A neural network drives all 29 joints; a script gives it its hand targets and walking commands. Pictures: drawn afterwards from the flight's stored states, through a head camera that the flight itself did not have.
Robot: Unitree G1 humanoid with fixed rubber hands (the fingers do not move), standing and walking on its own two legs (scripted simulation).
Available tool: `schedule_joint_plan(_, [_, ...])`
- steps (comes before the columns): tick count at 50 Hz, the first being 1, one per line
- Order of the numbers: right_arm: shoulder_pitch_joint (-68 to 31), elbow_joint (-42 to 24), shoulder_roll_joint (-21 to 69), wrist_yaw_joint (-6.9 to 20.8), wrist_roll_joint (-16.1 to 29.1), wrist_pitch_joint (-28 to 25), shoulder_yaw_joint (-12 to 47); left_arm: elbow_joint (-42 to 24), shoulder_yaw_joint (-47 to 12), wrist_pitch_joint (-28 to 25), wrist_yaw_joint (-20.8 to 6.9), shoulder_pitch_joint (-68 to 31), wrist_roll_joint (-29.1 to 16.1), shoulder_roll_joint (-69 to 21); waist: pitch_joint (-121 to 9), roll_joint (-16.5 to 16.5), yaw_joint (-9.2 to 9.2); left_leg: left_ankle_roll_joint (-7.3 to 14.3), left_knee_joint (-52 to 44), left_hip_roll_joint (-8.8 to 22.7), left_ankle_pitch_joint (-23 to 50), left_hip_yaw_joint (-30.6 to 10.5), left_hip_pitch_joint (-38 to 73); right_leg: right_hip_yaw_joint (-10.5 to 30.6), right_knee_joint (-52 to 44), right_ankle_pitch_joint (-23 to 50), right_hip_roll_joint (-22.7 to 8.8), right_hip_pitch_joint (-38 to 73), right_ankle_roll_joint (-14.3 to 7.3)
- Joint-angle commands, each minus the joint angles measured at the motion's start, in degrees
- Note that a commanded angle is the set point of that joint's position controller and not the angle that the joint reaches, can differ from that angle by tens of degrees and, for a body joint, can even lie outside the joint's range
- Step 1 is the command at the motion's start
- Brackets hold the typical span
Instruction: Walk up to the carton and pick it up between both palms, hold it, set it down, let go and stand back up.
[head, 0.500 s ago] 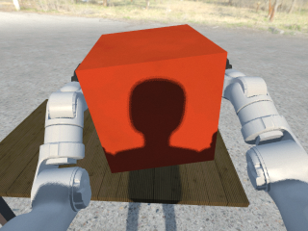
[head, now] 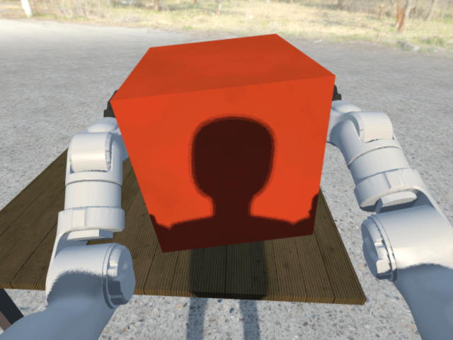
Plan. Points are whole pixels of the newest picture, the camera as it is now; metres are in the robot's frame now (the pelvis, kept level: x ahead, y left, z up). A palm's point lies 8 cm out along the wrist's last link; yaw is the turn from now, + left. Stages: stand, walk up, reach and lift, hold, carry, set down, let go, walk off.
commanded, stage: hold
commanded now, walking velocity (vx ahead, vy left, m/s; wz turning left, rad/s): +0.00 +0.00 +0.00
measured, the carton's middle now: (224, 133) +0.41 +0.00 +0.25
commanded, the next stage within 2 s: none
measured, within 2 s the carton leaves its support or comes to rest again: neither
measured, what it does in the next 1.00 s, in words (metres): stands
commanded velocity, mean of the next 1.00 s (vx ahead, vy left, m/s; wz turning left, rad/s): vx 0.00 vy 0.00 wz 0.00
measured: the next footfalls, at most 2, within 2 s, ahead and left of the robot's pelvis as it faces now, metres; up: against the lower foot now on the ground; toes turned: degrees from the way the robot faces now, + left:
none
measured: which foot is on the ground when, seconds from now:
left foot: down 0.00-1.00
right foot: down 0.00-1.00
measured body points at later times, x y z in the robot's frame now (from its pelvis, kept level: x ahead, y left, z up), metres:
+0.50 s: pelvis +0.01 +0.00 +0.00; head -0.08 +0.01 +0.44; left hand +0.40 +0.18 +0.27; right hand +0.40 -0.17 +0.29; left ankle +0.03 +0.13 -0.75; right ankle -0.01 -0.12 -0.75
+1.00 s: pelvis +0.00 +0.00 +0.00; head -0.09 +0.01 +0.44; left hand +0.38 +0.18 +0.28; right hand +0.39 -0.18 +0.30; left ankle +0.03 +0.13 -0.75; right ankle -0.01 -0.12 -0.75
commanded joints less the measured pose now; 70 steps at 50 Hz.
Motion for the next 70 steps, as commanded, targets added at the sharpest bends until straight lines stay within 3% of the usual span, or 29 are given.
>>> schedule_joint_plan(1, [-42.65,-19.45,37.81,8.26,9.19,-1.52,7.55,-11.02,-18.97,-5.84,-8.94,-48.82,-9.41,-33.13,-16.36,1.77,-0.66,-0.43,-0.66,-4.87,8.08,-1.15,9.71,2.88,-1.36,10.43,3.15,0.45,2.51])
schedule_joint_plan(7, [-42.25,-19.71,37.20,8.51,9.83,-1.60,7.73,-12.56,-19.70,-5.94,-8.56,-49.11,-10.10,-33.73,-17.70,3.03,-0.79,-1.17,-0.09,-4.69,10.46,-1.33,10.57,2.70,-0.91,11.67,3.54,0.68,2.30])
schedule_joint_plan(8, [-43.66,-12.74,36.33,8.62,7.88,-0.99,5.00,-6.27,-15.99,-5.63,-8.69,-51.38,-7.67,-30.98,-11.36,3.75,0.76,-0.34,-1.95,-4.78,3.47,-1.06,8.04,2.63,-1.69,4.51,3.05,-3.46,2.14])
schedule_joint_plan(10, [-43.12,-13.68,38.05,9.28,7.11,-2.04,4.62,-8.00,-18.22,-6.07,-8.52,-51.14,-8.93,-33.44,-13.92,3.84,0.19,-0.15,-2.16,-3.99,3.31,-1.26,7.81,2.69,-1.24,3.65,3.30,-3.73,1.41])
schedule_joint_plan(19, [-41.72,-21.08,37.98,7.52,10.66,-2.42,9.16,-13.40,-18.83,-6.16,-7.69,-47.37,-9.93,-32.68,-21.89,1.94,0.44,-0.87,1.60,-5.01,16.19,-1.27,14.06,2.32,0.60,19.03,4.34,2.20,3.29])
schedule_joint_plan(26, [-40.88,-24.59,37.11,6.52,10.21,-1.91,9.20,-14.75,-20.43,-5.33,-8.58,-45.68,-10.09,-33.24,-18.12,2.42,-0.76,-1.34,1.48,-5.14,15.89,-1.30,13.59,2.41,0.02,19.64,4.27,1.89,3.20])
schedule_joint_plan(33, [-41.15,-25.33,38.42,6.33,11.08,-1.07,10.52,-16.71,-20.54,-4.92,-8.57,-46.58,-9.68,-33.03,-18.06,2.62,-0.12,-1.16,1.53,-5.20,16.18,-1.36,12.99,2.63,0.52,20.12,4.09,2.41,3.31])
schedule_joint_plan(43, [-42.09,-21.00,39.13,7.04,9.57,-0.40,8.68,-12.48,-18.59,-4.52,-8.73,-47.91,-9.02,-31.88,-16.10,0.81,0.72,0.25,-0.53,-4.93,8.67,-0.91,10.28,2.96,-0.47,12.41,3.50,0.07,3.03])
schedule_joint_plan(52, [-45.30,-16.00,39.46,7.90,7.47,-1.47,5.56,-6.98,-17.98,-6.26,-8.70,-51.85,-9.65,-32.58,-15.91,1.77,0.42,0.52,-1.32,-4.65,4.08,-1.00,7.99,3.15,-1.20,6.18,2.91,-2.16,2.19])
schedule_joint_plan(60, [-45.02,-15.35,38.54,7.95,7.92,-2.48,5.55,-6.80,-17.77,-7.27,-8.32,-51.49,-9.96,-32.92,-18.26,2.47,0.16,-0.08,-0.59,-4.61,7.40,-1.33,9.77,2.77,-0.79,8.91,3.33,-1.18,2.24])
schedule_joint_plan(70, [-42.65,-19.57,37.01,7.58,9.84,-2.73,7.63,-12.07,-19.73,-6.58,-7.99,-48.67,-10.20,-34.06,-19.03,4.05,-0.50,-1.66,1.11,-4.66,14.63,-1.67,13.04,2.24,-0.19,15.00,4.28,0.26,2.28])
